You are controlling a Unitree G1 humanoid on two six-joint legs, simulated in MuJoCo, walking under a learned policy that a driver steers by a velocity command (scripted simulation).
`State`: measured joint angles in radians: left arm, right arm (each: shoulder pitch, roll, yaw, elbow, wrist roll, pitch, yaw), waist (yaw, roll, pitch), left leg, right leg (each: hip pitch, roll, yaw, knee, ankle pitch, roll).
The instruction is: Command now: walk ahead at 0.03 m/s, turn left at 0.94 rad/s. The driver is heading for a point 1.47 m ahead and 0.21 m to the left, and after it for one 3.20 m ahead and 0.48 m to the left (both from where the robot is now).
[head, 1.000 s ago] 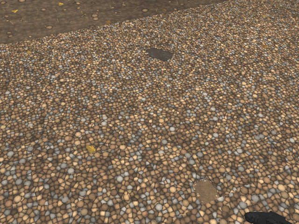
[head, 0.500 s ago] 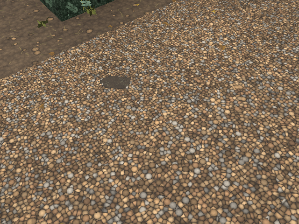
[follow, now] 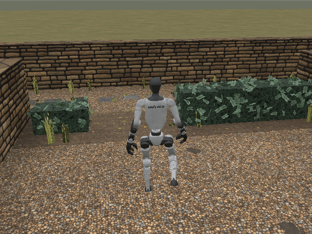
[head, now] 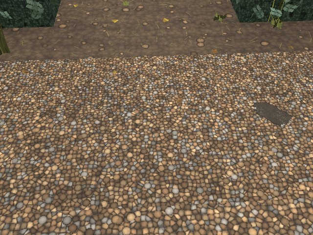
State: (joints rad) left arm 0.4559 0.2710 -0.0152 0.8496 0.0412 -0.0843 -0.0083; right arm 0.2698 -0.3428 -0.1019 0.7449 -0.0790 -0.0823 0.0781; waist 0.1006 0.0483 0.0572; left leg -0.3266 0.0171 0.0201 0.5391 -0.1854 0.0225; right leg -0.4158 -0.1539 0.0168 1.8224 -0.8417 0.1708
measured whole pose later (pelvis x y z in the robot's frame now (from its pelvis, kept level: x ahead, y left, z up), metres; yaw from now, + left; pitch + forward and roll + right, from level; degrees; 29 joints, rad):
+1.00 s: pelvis +0.15 -0.07 +0.00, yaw +9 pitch +0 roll +1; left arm 0.22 0.31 0.10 0.68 0.05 -0.09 -0.10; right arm 0.20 -0.32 -0.09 0.63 -0.05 -0.06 -0.04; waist -0.03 -0.01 0.06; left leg -0.23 0.10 0.07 0.81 -0.60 -0.08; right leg -0.29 0.03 -0.04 0.56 -0.27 -0.08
